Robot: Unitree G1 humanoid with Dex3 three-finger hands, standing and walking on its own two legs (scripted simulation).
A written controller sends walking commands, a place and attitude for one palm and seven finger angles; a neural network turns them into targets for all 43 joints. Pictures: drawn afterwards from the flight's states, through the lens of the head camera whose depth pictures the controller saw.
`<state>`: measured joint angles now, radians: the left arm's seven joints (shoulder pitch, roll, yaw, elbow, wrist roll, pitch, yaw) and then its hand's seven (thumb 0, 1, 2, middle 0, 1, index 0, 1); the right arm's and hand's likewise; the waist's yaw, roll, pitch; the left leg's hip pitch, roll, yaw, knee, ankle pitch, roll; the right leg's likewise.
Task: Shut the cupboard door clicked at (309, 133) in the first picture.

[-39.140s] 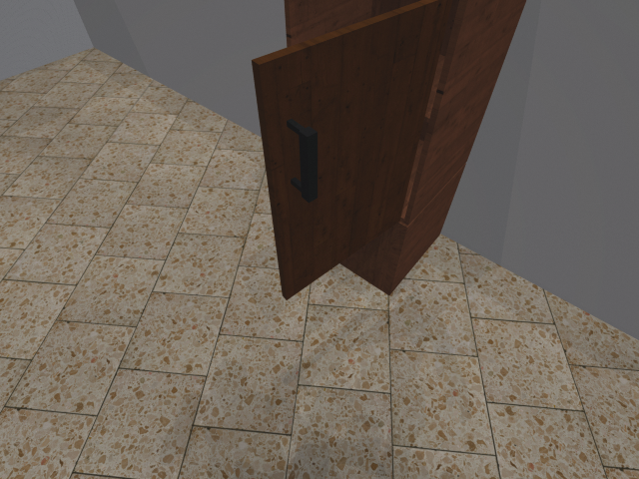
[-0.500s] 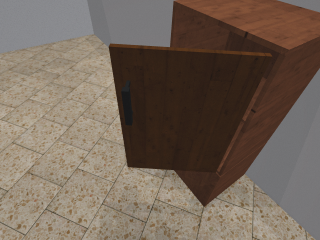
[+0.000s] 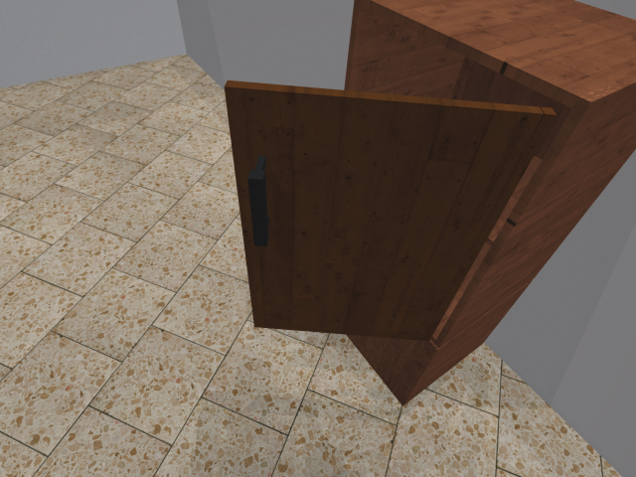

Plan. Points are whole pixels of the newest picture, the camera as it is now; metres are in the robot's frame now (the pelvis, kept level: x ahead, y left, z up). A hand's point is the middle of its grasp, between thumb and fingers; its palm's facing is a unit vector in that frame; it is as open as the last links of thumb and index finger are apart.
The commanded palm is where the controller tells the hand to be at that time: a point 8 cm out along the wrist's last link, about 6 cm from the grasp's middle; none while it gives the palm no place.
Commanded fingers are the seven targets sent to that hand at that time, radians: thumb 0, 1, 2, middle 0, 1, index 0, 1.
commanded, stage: shuffle to correct the standing spot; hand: left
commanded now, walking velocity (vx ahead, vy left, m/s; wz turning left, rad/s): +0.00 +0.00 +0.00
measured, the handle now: (261, 202) +0.48 +0.12 +0.08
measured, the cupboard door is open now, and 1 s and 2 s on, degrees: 52 52 52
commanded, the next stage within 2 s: come to a stop and stand still in 0.42 s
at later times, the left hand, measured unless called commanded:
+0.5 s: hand out of the picture -0.03 +0.12 -0.18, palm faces +0.04 -0.99 -0.14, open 7.4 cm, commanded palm none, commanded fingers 0.00 0.90 0.90 -0.20 -0.30 -0.20 -0.30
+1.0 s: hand out of the picture +0.00 +0.13 -0.18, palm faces +0.00 -0.98 -0.17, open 7.4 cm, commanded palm none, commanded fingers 0.00 0.90 0.90 -0.20 -0.30 -0.20 -0.30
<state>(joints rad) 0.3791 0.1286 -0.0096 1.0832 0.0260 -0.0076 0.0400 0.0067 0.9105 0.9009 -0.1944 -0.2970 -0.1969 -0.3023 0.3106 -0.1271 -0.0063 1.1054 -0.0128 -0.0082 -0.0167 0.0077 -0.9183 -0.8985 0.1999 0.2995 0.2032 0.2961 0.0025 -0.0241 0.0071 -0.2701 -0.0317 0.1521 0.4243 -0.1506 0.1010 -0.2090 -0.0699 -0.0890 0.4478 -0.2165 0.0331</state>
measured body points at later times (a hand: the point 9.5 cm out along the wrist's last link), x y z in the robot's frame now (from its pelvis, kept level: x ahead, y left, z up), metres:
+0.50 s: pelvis +0.00 -0.03 +0.00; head +0.01 -0.03 +0.45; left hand -0.03 +0.17 -0.16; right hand +0.00 -0.26 -0.16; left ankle +0.06 +0.05 -0.74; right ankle +0.01 -0.14 -0.74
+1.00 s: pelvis +0.01 -0.03 +0.00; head +0.03 -0.02 +0.45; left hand +0.00 +0.18 -0.16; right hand +0.03 -0.26 -0.15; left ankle +0.03 +0.04 -0.74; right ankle +0.01 -0.14 -0.74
